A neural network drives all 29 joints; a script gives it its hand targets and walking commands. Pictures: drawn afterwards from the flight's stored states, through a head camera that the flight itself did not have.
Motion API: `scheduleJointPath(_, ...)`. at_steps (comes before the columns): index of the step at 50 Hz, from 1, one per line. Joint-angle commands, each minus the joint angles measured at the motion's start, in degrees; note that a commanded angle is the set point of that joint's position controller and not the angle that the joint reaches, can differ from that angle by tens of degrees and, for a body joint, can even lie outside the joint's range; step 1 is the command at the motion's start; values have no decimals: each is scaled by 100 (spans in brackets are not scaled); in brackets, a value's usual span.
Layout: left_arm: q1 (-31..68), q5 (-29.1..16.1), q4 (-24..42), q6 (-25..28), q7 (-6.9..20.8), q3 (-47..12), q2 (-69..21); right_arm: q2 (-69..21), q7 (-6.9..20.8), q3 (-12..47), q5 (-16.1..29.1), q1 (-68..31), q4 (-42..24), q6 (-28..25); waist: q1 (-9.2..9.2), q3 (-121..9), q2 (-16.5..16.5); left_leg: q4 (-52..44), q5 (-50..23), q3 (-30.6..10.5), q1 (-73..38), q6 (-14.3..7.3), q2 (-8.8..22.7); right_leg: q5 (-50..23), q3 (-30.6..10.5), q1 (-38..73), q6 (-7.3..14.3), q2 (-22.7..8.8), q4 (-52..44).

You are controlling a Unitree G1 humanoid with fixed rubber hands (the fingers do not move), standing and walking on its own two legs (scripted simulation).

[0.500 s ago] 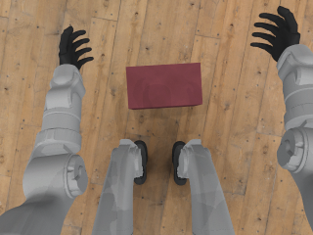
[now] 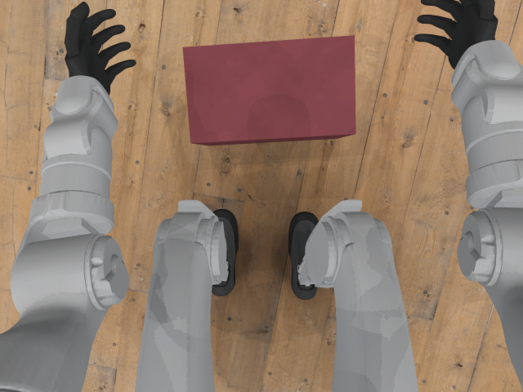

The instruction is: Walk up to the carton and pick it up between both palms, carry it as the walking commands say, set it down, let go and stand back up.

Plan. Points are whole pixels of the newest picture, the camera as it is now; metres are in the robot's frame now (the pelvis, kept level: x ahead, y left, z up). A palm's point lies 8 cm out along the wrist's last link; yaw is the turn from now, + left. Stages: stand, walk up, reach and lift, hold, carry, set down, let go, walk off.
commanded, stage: reach and lift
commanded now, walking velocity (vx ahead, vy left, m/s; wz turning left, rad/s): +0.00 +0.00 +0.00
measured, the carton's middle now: (270, 99) +0.50 -0.01 -0.37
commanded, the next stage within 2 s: none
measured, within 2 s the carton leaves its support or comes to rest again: neither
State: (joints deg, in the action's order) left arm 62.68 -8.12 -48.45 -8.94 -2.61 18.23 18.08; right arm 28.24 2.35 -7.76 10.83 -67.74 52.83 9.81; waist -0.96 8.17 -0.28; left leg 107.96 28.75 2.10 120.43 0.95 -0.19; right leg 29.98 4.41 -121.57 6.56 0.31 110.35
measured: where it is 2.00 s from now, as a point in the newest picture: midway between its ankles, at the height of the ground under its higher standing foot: (263, 268)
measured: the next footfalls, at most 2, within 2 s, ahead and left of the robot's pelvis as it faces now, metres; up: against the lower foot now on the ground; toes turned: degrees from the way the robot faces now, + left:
none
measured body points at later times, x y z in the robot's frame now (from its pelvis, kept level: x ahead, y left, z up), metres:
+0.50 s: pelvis +0.00 +0.02 -0.08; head +0.37 +0.00 +0.16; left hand +0.51 +0.25 -0.27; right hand +0.52 -0.22 -0.29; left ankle +0.12 +0.12 -0.41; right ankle +0.11 -0.07 -0.41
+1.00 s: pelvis -0.01 +0.02 -0.10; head +0.36 -0.01 +0.14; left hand +0.52 +0.23 -0.30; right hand +0.51 -0.23 -0.32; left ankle +0.12 +0.12 -0.41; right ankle +0.11 -0.07 -0.41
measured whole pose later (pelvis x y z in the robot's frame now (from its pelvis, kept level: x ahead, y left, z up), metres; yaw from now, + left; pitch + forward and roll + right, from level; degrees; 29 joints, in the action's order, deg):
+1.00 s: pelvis -0.01 +0.02 -0.10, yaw +0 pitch +31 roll +2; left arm 77.7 -19.2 -65.5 -4.2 -3.3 4.6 25.0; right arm 31.1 0.9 0.6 16.5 -79.2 69.5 2.0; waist -0.9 28.3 1.9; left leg 129.2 30.8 3.3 128.9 -0.7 -1.0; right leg 32.9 5.0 -128.9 6.6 -2.3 131.3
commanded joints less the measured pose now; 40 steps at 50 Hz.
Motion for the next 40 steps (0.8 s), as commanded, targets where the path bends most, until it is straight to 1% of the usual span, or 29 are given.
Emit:
scheduleJointPath(1, 1615, -71, -2, 210, 49, 181, 1471, 791, -140, 213, 201, -1975, -100, -74, -544, -6224, -466, -190, 13, 36, -1161, -162, 19, -573, -1944, 5217, -624, -212, -996)
scheduleJointPath(2, 1972, -152, 330, 217, 0, 105, 1245, 876, -126, 116, 41, -1856, 37, -113, -209, -6602, -784, 12, -237, -71, -1219, -144, -7, -816, -1801, 5104, -627, -164, -910)
scheduleJointPath(3, 1688, -215, -933, 202, 153, -121, 915, 508, -106, 410, 130, -1749, 954, -97, -161, -5330, -902, 170, 128, -56, -492, -157, 7, -286, -1791, 4458, -649, -178, -905)
scheduleJointPath(4, 1861, -151, -81, 283, 121, 162, 986, 629, -170, 209, 86, -1826, 380, -163, -124, -5938, -718, -8, -94, -84, -939, -102, 67, -608, -1812, 4770, -600, -170, -1010)
scheduleJointPath(5, 1905, -71, -126, 317, 21, 45, 1165, 907, -180, 74, 34, -2240, 271, -229, -323, -5988, -565, 8, -169, -99, -1224, -77, 40, -741, -1545, 4331, -626, -184, -641)
scheduleJointPath(7, 2076, -247, 276, 408, -65, -145, 1013, 1052, -246, -39, -26, -2366, 6, -414, 42, -6425, -524, 48, -342, -182, -1635, -92, -17, -1151, -1281, 4370, -506, -77, -493)
scheduleJointPath(8, 1768, -197, -637, 377, -59, -153, 970, 940, -177, 66, 25, -2228, 478, -402, -128, -5500, -471, 120, -213, -245, -1359, -93, 105, -900, -1280, 3795, -559, -159, -363)
scheduleJointPath(9, 2225, -431, 408, 425, -83, -254, 1047, 987, -201, 242, 132, -2526, -270, -472, -109, -6856, -784, 370, -853, -200, -1941, -126, -22, -1685, -1333, 4549, -586, -126, -187)
scheduleJointPath(10, 1860, -402, -297, 373, -109, -311, 968, 1006, -224, 186, 20, -2286, 77, -473, 107, -6400, -724, 401, -689, -251, -1994, -124, -39, -1335, -1147, 4066, -558, -98, -159)
scheduleJointPath(11, 2005, -513, 402, 490, -166, -310, 1027, 1106, -278, 160, 151, -2481, -542, -541, -92, -7097, -549, 501, -1027, -189, -1996, -62, -25, -1939, -1329, 4644, -508, -140, 21)
scheduleJointPath(12, 1824, -503, -78, 492, -194, -360, 1021, 1403, -294, 32, 37, -2650, -205, -631, 79, -6731, -689, 599, -740, -236, -1401, -83, -36, -1783, -1267, 4435, -497, -143, 142)
scheduleJointPath(13, 1722, -436, 30, 533, -267, -278, 1222, 999, -271, 375, 267, -2430, -238, -600, -290, -7127, -633, 603, -1071, -196, -2164, -140, -73, -1949, -1199, 4667, -575, -148, 306)
scheduleJointPath(15, 1707, -411, -572, 464, -294, -450, 980, 1346, -267, -95, -38, -1990, 866, -626, 34, -5388, -429, 758, -902, -320, -1509, -28, -57, -1354, -1108, 3128, -542, -129, 344)
scheduleJointPath(17, 2131, -541, 344, 620, -430, -528, 992, 1027, -272, 202, 322, -2245, -158, -718, -23, -6897, -297, 858, -1578, -339, -2816, -107, -67, -1902, -1050, 3464, -542, -67, 458)
scheduleJointPath(18, 2041, -548, 825, 731, -526, -521, 1128, 1331, -263, 138, 413, -2280, -422, -787, -251, -7493, -2, 931, -2200, -376, -3476, -66, -106, -2362, -1039, 3639, -514, -15, 764)
scheduleJointPath(20, 1578, -903, -123, 676, -406, -1075, 311, 825, -197, 494, 502, -1885, 361, -816, 94, -6360, -309, 1070, -1926, -412, -2545, -71, -122, -2316, -1041, 3377, -468, -129, 789)
scheduleJointPath(21, 1463, -971, -1042, 592, -252, -1056, 125, 817, -182, 354, 413, -1760, 958, -793, 421, -5233, -108, 1141, -1129, -412, -1838, -111, -57, -1624, -1168, 2866, -415, -158, 611)
scheduleJointPath(22, 1629, -1201, -408, 453, -226, -1360, -140, 697, -129, 748, 568, -2126, 103, -693, 490, -6480, -445, 1093, -1800, -626, -2823, -150, -133, -2271, -1136, 3796, -469, -181, 782)
scheduleJointPath(24, 1607, -1148, -895, 461, -182, -1283, 264, 1049, -153, 475, 372, -1792, 848, -774, 563, -5192, -444, 1308, -1344, -527, -2196, -73, -87, -1569, -1069, 2956, -467, -165, 844)
scheduleJointPath(26, 1894, -1231, -306, 632, -181, -1286, 140, 1335, -237, 209, 321, -2070, 244, -952, 655, -5660, -198, 1375, -1803, -584, -2507, -43, -141, -1903, -1054, 2949, -410, -173, 911)
scheduleJointPath(27, 2147, -1202, 62, 698, -242, -1256, 347, 1557, -235, -37, 219, -1934, 542, -1003, 814, -5577, -93, 1402, -1845, -697, -2637, 3, -75, -1866, -965, 2499, -329, -191, 1033)
scheduleJointPath(28, 2388, -1116, 439, 788, -352, -1269, 397, 1598, -267, -197, 177, -2066, 366, -1037, 648, -6140, 314, 1431, -2225, -690, -3385, 64, -172, -2012, -985, 2499, -355, -184, 1123)
scheduleJointPath(30, 2411, -1286, -203, 746, -290, -1454, 271, 1376, -274, 1, 371, -2153, 539, -1088, 802, -5845, 290, 1626, -2186, -698, -3391, 55, -73, -1986, -1011, 2393, -318, -219, 1099)
scheduleJointPath(31, 2163, -1332, -660, 643, -256, -1544, 109, 1104, -166, 426, 572, -2150, 927, -992, 616, -5185, 166, 1500, -1813, -744, -3017, -4, -64, -1608, -1017, 2233, -357, -270, 1087)
scheduleJointPath(32, 2306, -1424, -455, 562, -212, -1528, 91, 872, -80, 637, 668, -2146, 896, -934, 695, -5197, -207, 1474, -1536, -596, -2892, -6, -104, -1469, -997, 2494, -344, -242, 898)
scheduleJointPath(33, 2217, -1461, -544, 472, -177, -1734, -105, 853, -15, 770, 861, -2359, 605, -885, 609, -5258, -59, 1497, -1384, -554, -2590, -14, -26, -1438, -1064, 2773, -351, -254, 942)
scheduleJointPath(35, 2376, -1321, -329, 592, -191, -1394, 175, 621, 23, 964, 1063, -2573, 577, -885, 40, -5385, -172, 1429, -1449, -451, -2566, -97, -47, -1341, -1125, 2818, -421, -292, 1044)
scheduleJointPath(37, 2146, -1276, -566, 599, -220, -1391, 150, 1163, -21, 604, 849, -2417, 659, -953, 245, -4907, 74, 1443, -1263, -460, -2395, -10, -26, -1117, -1036, 2308, -318, -335, 1010)
scheduleJointPath(40, 2138, -1292, -770, 615, -137, -1252, 265, 1090, -190, 427, 565, -2072, 1073, -960, 563, -4516, -99, 1451, -892, -412, -1560, 3, -40, -1269, -1139, 2942, -378, -319, 984)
